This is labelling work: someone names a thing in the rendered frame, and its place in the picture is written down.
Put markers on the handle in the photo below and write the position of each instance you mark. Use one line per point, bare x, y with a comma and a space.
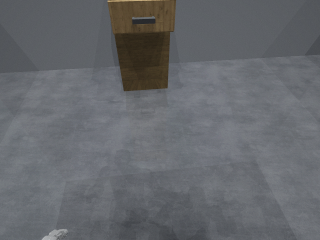
143, 20

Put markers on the robot left hand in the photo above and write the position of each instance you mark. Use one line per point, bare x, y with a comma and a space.
56, 234

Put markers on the cabinet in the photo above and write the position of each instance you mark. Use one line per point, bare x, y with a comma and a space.
143, 60

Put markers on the drawer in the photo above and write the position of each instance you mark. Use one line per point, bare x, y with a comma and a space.
122, 11

